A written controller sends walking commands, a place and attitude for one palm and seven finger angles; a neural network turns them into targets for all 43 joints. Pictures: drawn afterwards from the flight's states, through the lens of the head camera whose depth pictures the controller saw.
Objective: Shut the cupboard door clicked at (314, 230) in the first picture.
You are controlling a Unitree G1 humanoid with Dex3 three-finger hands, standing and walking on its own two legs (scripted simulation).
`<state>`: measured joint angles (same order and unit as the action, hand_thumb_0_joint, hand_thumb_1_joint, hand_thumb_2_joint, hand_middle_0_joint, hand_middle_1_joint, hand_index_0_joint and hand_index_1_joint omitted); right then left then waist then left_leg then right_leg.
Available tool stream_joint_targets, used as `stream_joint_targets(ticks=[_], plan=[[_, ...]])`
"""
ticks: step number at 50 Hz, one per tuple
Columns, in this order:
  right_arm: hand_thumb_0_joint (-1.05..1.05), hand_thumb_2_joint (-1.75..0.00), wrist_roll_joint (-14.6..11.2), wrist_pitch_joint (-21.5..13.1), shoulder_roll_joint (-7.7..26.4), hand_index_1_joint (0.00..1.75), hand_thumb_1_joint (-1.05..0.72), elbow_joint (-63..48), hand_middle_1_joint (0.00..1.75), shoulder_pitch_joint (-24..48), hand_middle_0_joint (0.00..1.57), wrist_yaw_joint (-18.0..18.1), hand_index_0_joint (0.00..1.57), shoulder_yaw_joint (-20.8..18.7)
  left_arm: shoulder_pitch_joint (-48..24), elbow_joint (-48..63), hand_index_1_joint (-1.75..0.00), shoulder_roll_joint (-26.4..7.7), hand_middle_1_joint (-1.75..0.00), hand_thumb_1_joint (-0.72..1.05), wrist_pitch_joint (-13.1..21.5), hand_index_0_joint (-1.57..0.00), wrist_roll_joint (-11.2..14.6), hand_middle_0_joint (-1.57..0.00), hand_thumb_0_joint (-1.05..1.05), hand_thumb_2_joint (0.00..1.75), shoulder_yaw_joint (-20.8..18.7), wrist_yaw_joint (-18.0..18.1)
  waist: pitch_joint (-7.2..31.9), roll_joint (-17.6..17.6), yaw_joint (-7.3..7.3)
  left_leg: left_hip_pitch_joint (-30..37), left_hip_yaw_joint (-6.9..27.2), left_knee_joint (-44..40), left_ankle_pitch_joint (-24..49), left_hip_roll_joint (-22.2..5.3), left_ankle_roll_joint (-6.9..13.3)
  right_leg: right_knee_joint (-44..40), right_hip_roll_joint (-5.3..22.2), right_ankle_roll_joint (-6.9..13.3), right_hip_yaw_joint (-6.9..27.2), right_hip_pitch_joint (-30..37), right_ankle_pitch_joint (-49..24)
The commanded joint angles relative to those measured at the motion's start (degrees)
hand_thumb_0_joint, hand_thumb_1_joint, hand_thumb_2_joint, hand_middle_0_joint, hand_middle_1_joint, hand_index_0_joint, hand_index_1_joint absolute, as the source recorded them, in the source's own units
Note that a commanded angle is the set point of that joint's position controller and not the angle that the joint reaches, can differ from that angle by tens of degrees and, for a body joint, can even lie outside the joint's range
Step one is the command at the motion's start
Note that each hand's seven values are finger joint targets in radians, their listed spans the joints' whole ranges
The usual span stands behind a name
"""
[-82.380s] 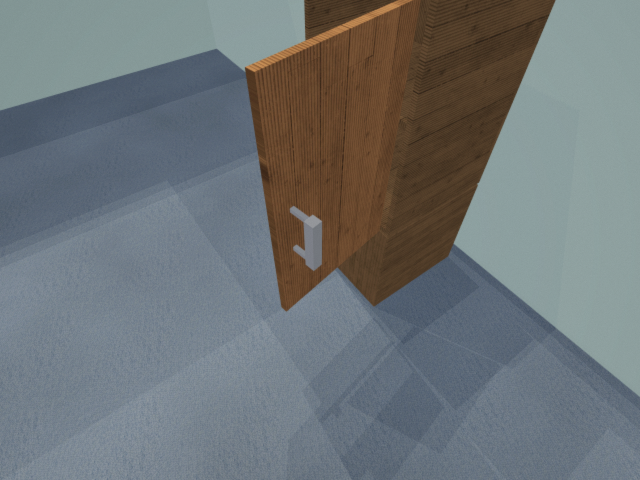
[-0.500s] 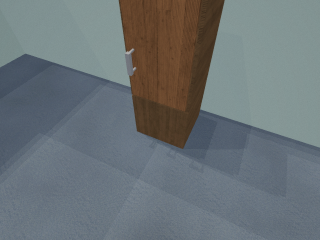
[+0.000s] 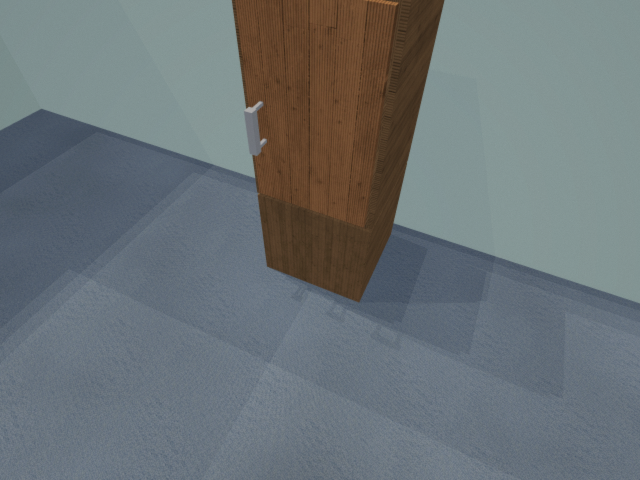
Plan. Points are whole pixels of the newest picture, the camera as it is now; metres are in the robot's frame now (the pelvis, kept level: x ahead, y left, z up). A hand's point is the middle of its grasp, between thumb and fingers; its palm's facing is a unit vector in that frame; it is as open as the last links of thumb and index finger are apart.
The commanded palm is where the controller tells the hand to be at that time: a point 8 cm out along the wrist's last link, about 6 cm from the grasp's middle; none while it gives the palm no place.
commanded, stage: look to check the result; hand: left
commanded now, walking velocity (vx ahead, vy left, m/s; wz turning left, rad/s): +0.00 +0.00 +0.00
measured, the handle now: (257, 128) +0.95 +0.21 -0.09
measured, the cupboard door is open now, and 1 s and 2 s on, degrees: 0 0 0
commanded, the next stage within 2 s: stand and wait in 0.54 s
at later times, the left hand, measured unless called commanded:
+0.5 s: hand out of the picture +0.01 +0.18 -0.18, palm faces +0.02 -0.98 -0.20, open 7.4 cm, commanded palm none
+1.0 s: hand out of the picture +0.03 +0.19 -0.17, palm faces +0.01 -0.97 -0.22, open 7.4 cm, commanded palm none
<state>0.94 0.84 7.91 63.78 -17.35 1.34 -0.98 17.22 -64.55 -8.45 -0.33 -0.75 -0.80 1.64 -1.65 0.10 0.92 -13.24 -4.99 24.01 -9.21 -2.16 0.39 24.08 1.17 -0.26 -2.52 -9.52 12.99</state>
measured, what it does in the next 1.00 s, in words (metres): stands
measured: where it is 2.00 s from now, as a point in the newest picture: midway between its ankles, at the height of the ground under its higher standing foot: outside the picture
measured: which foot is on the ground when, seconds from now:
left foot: down 0.00-1.00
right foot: down 0.00-1.00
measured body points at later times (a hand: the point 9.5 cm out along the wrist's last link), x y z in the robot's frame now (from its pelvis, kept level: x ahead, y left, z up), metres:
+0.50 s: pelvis +0.01 +0.00 +0.00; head +0.02 +0.00 +0.45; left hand +0.01 +0.23 -0.16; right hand +0.02 -0.23 -0.16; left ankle +0.04 +0.11 -0.74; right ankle +0.00 -0.12 -0.74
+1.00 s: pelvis +0.02 +0.00 +0.00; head +0.03 +0.00 +0.45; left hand +0.03 +0.24 -0.15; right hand +0.03 -0.24 -0.15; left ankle +0.04 +0.11 -0.74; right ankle +0.00 -0.12 -0.74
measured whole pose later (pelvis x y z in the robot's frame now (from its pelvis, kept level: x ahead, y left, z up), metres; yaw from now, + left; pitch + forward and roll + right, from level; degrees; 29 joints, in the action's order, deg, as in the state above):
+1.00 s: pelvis +0.02 +0.00 +0.00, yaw +0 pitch -2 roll +0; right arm 0.7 0.3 10.7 64.8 -13.3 1.2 -0.6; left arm 14.2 -65.2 -11.5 0.3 -0.6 -0.7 1.2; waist -2.8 -0.1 0.6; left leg -9.8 -4.9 21.1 -9.6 -2.1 0.0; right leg 20.0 1.0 -0.2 -2.7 -5.5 12.8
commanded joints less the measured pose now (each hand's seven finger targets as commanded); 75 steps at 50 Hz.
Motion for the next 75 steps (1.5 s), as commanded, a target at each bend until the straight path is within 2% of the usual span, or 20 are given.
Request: stream_joint_targets(ticks=[1, 15, 20, 25, 31, 37, 41, 44, 53, 61, 63, 75], plan=[[0.00, -0.90, -0.04, -0.77, 6.21, 0.30, -0.90, -1.46, 0.30, -2.89, 0.20, 0.47, 0.20, -0.83, 3.86, 1.39, -0.30, -6.47, -0.30, 0.90, 0.93, -0.20, -0.25, -0.20, 0.00, 0.90, -1.20, 0.33, -2.79, 0.59, -0.50, 1.81, 5.70, -5.24, -2.92, -3.92, 0.78, -6.53, 4.13, 2.33, 4.17, -4.81, 0.62], [0.00, -0.90, -0.07, -0.93, 6.82, 0.30, -0.90, -1.01, 0.30, -1.52, 0.20, 0.54, 0.20, -0.74, 3.28, 0.72, -0.30, -6.81, -0.30, 0.90, 1.13, -0.20, -0.15, -0.20, 0.00, 0.90, -1.01, 0.31, -1.77, -0.35, -0.43, 3.55, 5.48, -5.22, 0.22, -4.32, 0.77, -6.88, 4.42, 2.12, 4.30, -3.36, -2.02], [0.00, -0.90, -0.05, -1.00, 7.09, 0.30, -0.90, -0.91, 0.30, -0.70, 0.20, 0.55, 0.20, -0.66, 2.75, 0.66, -0.30, -7.06, -0.30, 0.90, 1.10, -0.20, -0.15, -0.20, 0.00, 0.90, -0.98, 0.29, -2.34, 0.72, -0.49, 3.62, 5.57, -5.79, 0.32, -4.39, 0.71, -7.11, 4.46, 2.06, 4.21, -3.00, -2.28], [0.00, -0.90, 0.00, -0.98, 7.59, 0.30, -0.90, -0.86, 0.30, -0.02, 0.20, 0.53, 0.20, -0.65, 1.90, 0.73, -0.30, -7.44, -0.30, 0.90, 1.05, -0.20, -0.19, -0.20, 0.00, 0.90, -1.04, 0.24, -3.14, 0.18, -0.54, 3.38, 5.75, -6.46, -0.51, -4.44, 0.66, -7.44, 4.43, 2.06, 4.28, -2.92, -1.75], [0.00, -0.90, -0.15, -1.22, 8.77, 0.30, -0.90, -1.08, 0.30, 0.71, 0.20, 0.48, 0.20, -0.84, 1.53, 1.23, -0.30, -8.71, -0.30, 0.90, 1.38, -0.20, -0.19, -0.20, 0.00, 0.90, -1.22, 0.18, -1.66, -0.27, -0.75, 4.69, 5.60, -5.89, 2.80, -4.53, 0.77, -7.52, 4.64, 2.09, 4.22, -1.87, -4.18], [0.00, -0.90, -0.09, -1.27, 9.01, 0.30, -0.90, -0.85, 0.30, 1.17, 0.20, 0.46, 0.20, -0.70, 0.58, 1.17, -0.30, -9.16, -0.30, 0.90, 1.35, -0.20, -0.12, -0.20, 0.00, 0.90, -1.20, 0.10, -1.95, 0.63, -0.64, 4.56, 5.60, -6.25, 2.76, -4.61, 0.65, -8.05, 4.92, 2.12, 4.19, -1.14, -4.07], [0.00, -0.90, -0.17, -1.37, 10.00, 0.30, -0.90, -0.98, 0.30, 1.57, 0.20, 0.47, 0.20, -0.87, 0.52, 1.35, -0.30, -9.91, -0.30, 0.90, 1.60, -0.20, -0.13, -0.20, 0.00, 0.90, -1.35, 0.07, -0.99, -0.44, -0.74, 5.51, 5.71, -5.92, 4.51, -4.64, 0.79, -8.12, 4.92, 2.24, 4.25, -0.51, -5.79], [0.00, -0.90, -0.05, -1.25, 9.82, 0.30, -0.90, -0.69, 0.30, 1.85, 0.20, 0.48, 0.20, -0.70, 0.00, 1.17, -0.30, -9.80, -0.30, 0.90, 1.50, -0.20, -0.04, -0.20, 0.00, 0.90, -1.17, 0.04, -1.86, 0.19, -0.59, 5.05, 5.78, -6.23, 3.30, -4.53, 0.60, -8.55, 4.99, 2.25, 4.40, -0.56, -4.71], [0.00, -0.90, -0.11, -1.50, 11.21, 0.30, -0.90, -0.91, 0.30, 2.88, 0.20, 0.50, 0.20, -0.76, -1.05, 1.11, -0.30, -10.93, -0.30, 0.90, 1.60, -0.20, -0.08, -0.20, 0.00, 0.90, -1.32, -0.08, -0.87, 0.80, -0.59, 5.98, 5.97, -6.56, 5.01, -4.83, 0.69, -8.63, 5.19, 2.23, 4.26, 0.59, -6.22], [0.00, -0.90, -0.19, -1.42, 12.36, 0.30, -0.90, -1.18, 0.30, 4.05, 0.20, 0.41, 0.20, -0.88, -1.40, 1.13, -0.30, -11.95, -0.30, 0.90, 1.73, -0.20, -0.14, -0.20, 0.00, 0.90, -1.37, -0.16, -1.20, -0.59, -0.70, 6.52, 6.01, -6.85, 4.60, -4.89, 0.68, -9.33, 5.23, 2.21, 4.28, 0.29, -5.97], [0.00, -0.90, -0.06, -1.43, 12.20, 0.30, -0.90, -1.00, 0.30, 4.26, 0.20, 0.40, 0.20, -0.75, -1.83, 1.02, -0.30, -11.72, -0.30, 0.90, 1.61, -0.20, -0.10, -0.20, 0.00, 0.90, -1.25, -0.17, -1.44, 0.56, -0.65, 6.35, 5.97, -7.09, 4.30, -4.89, 0.63, -9.35, 5.40, 2.21, 4.33, 0.44, -5.71], [0.00, -0.90, -0.12, -1.73, 13.33, 0.30, -0.90, -1.10, 0.30, 5.39, 0.20, 0.43, 0.20, -0.72, -2.85, 1.14, -0.30, -13.05, -0.30, 0.90, 1.79, -0.20, -0.08, -0.20, 0.00, 0.90, -1.47, -0.24, 0.35, 0.03, -0.72, 7.51, 6.01, -7.14, 7.17, -5.19, 0.64, -9.11, 5.63, 2.21, 4.32, 2.01, -8.83]])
